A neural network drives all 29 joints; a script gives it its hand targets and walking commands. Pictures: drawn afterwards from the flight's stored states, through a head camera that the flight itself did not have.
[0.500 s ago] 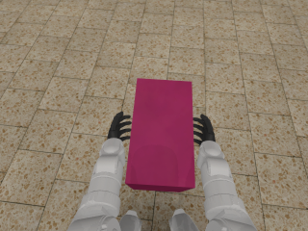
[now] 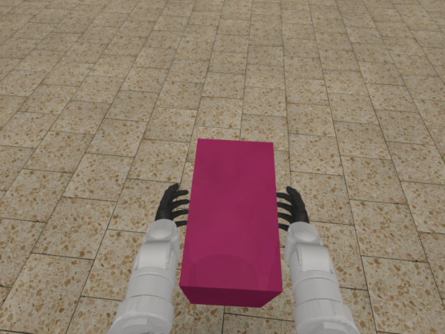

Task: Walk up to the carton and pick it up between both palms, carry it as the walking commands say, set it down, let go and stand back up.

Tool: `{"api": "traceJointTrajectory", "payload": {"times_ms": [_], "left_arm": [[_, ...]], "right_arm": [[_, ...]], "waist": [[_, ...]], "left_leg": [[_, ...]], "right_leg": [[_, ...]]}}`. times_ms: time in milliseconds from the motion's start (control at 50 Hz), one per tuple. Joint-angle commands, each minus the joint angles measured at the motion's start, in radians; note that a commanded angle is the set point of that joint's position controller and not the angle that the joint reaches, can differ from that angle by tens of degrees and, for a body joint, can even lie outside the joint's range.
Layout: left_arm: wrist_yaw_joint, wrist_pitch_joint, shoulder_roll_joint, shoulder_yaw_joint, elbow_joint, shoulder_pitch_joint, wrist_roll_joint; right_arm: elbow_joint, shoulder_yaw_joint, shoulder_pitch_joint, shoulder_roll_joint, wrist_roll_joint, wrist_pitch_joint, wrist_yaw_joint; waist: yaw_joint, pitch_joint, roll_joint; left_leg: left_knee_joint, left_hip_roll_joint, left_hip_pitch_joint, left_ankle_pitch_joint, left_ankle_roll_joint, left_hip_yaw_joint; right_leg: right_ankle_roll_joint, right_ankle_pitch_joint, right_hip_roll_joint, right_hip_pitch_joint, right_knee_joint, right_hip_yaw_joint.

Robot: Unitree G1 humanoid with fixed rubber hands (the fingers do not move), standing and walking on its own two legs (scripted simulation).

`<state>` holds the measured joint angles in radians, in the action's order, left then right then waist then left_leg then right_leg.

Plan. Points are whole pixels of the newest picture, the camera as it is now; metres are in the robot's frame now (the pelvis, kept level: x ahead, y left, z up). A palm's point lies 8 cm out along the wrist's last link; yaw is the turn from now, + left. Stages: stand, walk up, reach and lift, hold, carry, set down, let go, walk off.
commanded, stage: reach and lift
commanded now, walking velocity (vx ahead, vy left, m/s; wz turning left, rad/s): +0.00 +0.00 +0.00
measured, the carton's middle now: (230, 226) +0.37 -0.01 -0.09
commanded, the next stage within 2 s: hold in 1.82 s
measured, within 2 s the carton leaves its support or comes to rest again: neither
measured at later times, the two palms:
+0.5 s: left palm (156, 215) +0.32 +0.12 +0.06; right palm (307, 218) +0.31 -0.13 +0.06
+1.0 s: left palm (152, 218) +0.31 +0.12 +0.07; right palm (306, 218) +0.31 -0.13 +0.07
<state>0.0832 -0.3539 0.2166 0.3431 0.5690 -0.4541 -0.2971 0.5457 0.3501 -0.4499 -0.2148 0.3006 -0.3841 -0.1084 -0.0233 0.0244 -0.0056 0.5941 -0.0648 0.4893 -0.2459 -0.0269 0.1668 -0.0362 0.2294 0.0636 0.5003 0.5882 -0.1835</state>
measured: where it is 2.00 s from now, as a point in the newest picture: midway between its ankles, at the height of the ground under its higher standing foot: outside the picture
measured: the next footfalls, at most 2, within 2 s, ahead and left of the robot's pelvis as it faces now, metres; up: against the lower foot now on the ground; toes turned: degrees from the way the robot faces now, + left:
none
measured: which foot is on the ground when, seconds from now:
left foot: down 0.00-1.00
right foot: down 0.00-1.00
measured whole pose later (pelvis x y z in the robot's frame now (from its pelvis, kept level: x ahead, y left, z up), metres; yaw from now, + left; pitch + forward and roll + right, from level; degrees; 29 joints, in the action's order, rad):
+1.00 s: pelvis -0.01 +0.00 +0.01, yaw +0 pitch -8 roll +0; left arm 0.07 -0.70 0.22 0.33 0.49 -0.48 -0.33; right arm 0.48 0.31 -0.48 -0.20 0.33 -0.73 -0.10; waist -0.01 -0.03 -0.01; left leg 0.47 -0.05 0.11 -0.22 -0.02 0.16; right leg -0.02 0.21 0.04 0.13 0.48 -0.16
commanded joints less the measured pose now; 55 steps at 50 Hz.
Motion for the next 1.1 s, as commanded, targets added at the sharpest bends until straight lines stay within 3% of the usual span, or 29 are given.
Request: {"api": "traceJointTrajectory", "payload": {"times_ms": [0, 340, 560, 820, 1080], "left_arm": [[-0.255, 0.001, 1.027, -0.564, 0.036, -0.54, 0.153], [-0.263, -0.185, 1.037, -0.578, -0.067, -0.517, 0.239], [-0.268, -0.286, 1.021, -0.553, -0.094, -0.574, 0.254], [-0.262, -0.302, 1.022, -0.506, -0.067, -0.676, 0.249], [-0.262, -0.307, 1.008, -0.515, -0.092, -0.626, 0.246]], "right_arm": [[0.036, -0.583, -0.542, -1.051, -0.164, 0.008, 0.266], [-0.06, -0.591, -0.516, -1.061, -0.24, -0.183, 0.28], [-0.082, -0.574, -0.577, -1.051, -0.265, -0.284, 0.284], [-0.063, -0.543, -0.678, -1.033, -0.26, -0.291, 0.284], [-0.083, -0.563, -0.632, -1.037, -0.261, -0.286, 0.274]], "waist": [[-0.002, 0.491, 0.005], [-0.006, 0.354, 0.002], [-0.005, 0.224, 0.01], [0.012, 0.228, 0.011], [0.032, 0.257, 0.014]], "left_leg": [[-0.099, -0.049, -0.235, 0.185, 0.009, -0.113], [-0.192, -0.034, -0.387, 0.213, 0.013, -0.097], [-0.233, -0.027, -0.411, 0.086, 0.015, -0.091], [-0.213, -0.023, -0.418, 0.034, 0.012, -0.099], [-0.204, -0.031, -0.437, 0.112, 0.016, -0.101]], "right_leg": [[0.005, -0.219, 0.048, -0.304, -0.084, 0.121], [0.008, -0.229, 0.034, -0.446, -0.168, 0.122], [0.009, -0.089, 0.021, -0.447, -0.211, 0.123], [0.017, -0.016, 0.016, -0.416, -0.199, 0.125], [0.014, -0.08, 0.018, -0.437, -0.206, 0.115]]}}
